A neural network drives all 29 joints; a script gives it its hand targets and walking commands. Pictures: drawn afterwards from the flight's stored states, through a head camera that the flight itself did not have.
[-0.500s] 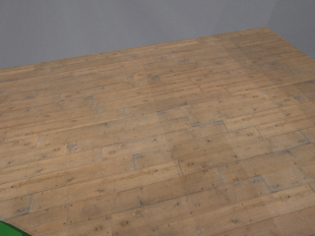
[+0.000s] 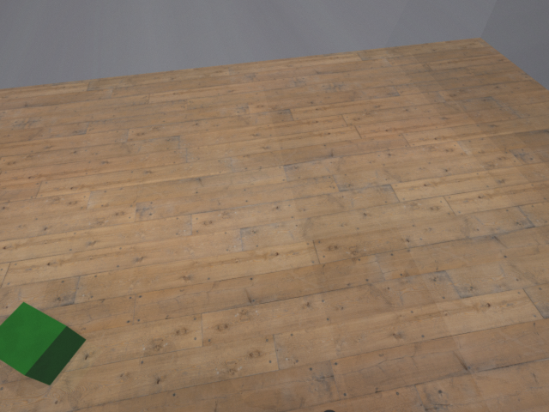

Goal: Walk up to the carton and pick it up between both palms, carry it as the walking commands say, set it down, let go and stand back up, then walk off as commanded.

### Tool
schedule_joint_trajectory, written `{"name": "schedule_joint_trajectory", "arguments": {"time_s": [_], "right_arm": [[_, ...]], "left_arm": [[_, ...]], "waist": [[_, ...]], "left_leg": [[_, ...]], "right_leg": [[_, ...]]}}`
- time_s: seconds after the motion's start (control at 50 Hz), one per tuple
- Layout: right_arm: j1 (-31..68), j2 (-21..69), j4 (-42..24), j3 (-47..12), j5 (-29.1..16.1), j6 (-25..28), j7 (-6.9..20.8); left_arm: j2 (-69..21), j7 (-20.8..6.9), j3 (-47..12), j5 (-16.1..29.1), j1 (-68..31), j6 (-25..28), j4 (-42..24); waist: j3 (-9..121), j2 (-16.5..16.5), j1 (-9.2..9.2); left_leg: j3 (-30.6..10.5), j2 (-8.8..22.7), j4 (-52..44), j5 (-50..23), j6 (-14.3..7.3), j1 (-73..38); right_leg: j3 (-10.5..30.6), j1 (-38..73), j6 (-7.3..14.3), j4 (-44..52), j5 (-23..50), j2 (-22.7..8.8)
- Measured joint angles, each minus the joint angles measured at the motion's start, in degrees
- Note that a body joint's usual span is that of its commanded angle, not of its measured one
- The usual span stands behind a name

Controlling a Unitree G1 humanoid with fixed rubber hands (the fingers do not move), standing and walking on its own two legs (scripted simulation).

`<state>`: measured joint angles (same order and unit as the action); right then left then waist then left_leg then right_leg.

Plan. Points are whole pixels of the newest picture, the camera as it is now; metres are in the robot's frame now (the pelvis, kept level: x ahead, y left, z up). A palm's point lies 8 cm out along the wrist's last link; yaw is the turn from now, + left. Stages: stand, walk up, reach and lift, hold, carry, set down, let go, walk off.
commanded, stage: walk off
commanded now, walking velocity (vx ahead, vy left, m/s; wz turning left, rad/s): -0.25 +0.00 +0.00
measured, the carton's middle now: (36, 342) +0.47 +0.87 -0.70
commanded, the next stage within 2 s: stand in 0.70 s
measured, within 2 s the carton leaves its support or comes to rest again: neither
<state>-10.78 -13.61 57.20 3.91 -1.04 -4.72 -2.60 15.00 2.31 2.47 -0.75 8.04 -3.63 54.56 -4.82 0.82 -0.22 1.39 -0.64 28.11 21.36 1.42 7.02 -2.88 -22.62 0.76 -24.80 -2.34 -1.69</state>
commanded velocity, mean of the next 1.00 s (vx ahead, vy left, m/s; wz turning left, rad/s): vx -0.17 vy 0.00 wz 0.00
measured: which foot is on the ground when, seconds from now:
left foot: down 0.00-0.46, up 0.48-0.90, down 0.92-1.00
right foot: down 0.00-0.02, up 0.04-0.44, down 0.46-0.94, up 0.96-1.00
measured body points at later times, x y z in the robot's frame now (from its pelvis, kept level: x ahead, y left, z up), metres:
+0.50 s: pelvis -0.15 -0.02 +0.00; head -0.11 -0.05 +0.45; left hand -0.07 +0.25 -0.12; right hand -0.10 -0.29 -0.16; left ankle -0.08 +0.11 -0.72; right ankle -0.20 -0.12 -0.73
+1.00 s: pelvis -0.29 +0.01 +0.01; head -0.26 +0.03 +0.46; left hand -0.24 +0.28 -0.15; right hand -0.26 -0.26 -0.13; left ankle -0.34 +0.10 -0.73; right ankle -0.23 -0.13 -0.70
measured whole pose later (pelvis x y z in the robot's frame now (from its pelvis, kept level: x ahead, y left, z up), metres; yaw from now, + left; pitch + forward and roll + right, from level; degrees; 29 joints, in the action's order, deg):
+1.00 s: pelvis -0.29 +0.01 +0.01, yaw +0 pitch -1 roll -1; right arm -12.8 -12.4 59.0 2.7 1.2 -2.8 -1.7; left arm 16.2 0.8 2.8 -1.0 12.4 -3.9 56.3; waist -3.6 1.6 0.4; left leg 2.1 0.2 26.3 19.0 -2.0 6.8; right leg -1.0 -23.9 -0.5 -40.2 -20.2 -0.5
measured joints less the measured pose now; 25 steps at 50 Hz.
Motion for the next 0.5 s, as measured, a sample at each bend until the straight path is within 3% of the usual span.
{"name": "schedule_joint_trajectory", "arguments": {"time_s": [0.04,0.08,0.14,0.2,0.28,0.34,0.4,0.46,0.48,0.5], "right_arm": [[-0.90,1.14,0.50,-0.38,0.83,0.22,0.16],[-1.84,1.46,0.38,-0.54,2.17,0.37,0.49],[-1.57,1.51,0.26,-0.83,2.60,0.58,0.47],[0.34,0.82,-0.75,-0.99,1.87,1.12,0.26],[3.24,0.03,-1.92,-1.15,1.67,2.10,-0.10],[4.05,-0.34,-1.88,-1.44,1.94,2.39,-0.24],[4.19,-0.98,-1.19,-1.23,2.38,2.02,0.04],[3.02,-1.94,-0.13,-0.80,2.27,1.37,0.65],[2.51,-2.42,0.17,-0.62,2.12,1.19,0.79],[1.88,-2.69,0.55,-0.33,2.17,0.89,0.64]], "left_arm": [[0.60,0.00,0.73,0.14,1.83,-0.48,0.81],[0.49,-0.16,1.07,-0.35,3.93,-1.34,1.23],[0.64,-1.22,1.62,-0.25,5.41,-1.47,1.78],[0.70,-1.04,2.16,-0.72,6.79,-1.27,2.21],[0.53,-0.19,2.26,-0.12,6.81,-1.25,1.96],[0.06,0.33,1.98,0.70,5.59,-1.41,1.20],[-0.91,0.44,1.47,1.35,3.95,-1.07,0.60],[-1.31,0.13,1.00,1.40,2.88,0.16,-0.12],[-1.72,0.08,0.97,0.95,2.68,0.45,0.07],[-2.06,0.01,0.77,0.50,2.75,0.54,0.01]], "waist": [[-0.21,1.59,0.52],[0.28,0.73,-0.08],[0.96,0.70,0.70],[1.75,0.43,1.13],[2.12,-0.19,1.06],[1.98,-1.07,0.28],[1.37,-2.51,-0.66],[1.12,-3.36,-0.87],[0.75,-4.35,-0.95],[0.55,-4.97,-1.19]], "left_leg": [[0.81,-0.46,-0.58,-1.97,-2.81,0.62],[0.34,1.06,-0.22,-2.58,-3.41,1.63],[0.37,2.12,-1.79,-4.78,-3.11,2.47],[0.51,2.51,-2.00,-6.34,-3.34,4.30],[0.77,2.81,-2.00,-8.37,-3.47,7.20],[0.68,2.96,-1.89,-10.00,-3.17,9.34],[0.84,3.15,-1.75,-11.77,-2.66,11.26],[1.24,2.90,-0.22,-13.05,-1.64,13.97],[0.89,3.34,2.03,-10.97,-1.34,15.25],[-0.06,2.91,6.59,-4.42,-1.17,16.95]], "right_leg": [[1.33,-3.05,-1.00,-6.35,-10.42,0.08],[3.91,-6.80,-0.96,-20.33,-20.05,3.07],[7.37,-9.42,-0.71,-38.07,-20.65,5.97],[8.13,-7.39,-2.63,-46.13,-20.84,6.30],[6.26,-0.98,-5.57,-39.03,-23.34,4.39],[4.10,3.98,-5.99,-28.69,-26.72,2.96],[2.45,8.26,-5.38,-17.62,-26.19,2.26],[1.33,13.01,-4.14,-2.87,-16.61,1.64],[0.97,13.28,-2.69,-1.40,-15.65,2.17],[0.74,12.68,-1.29,-2.04,-15.42,2.34]]}}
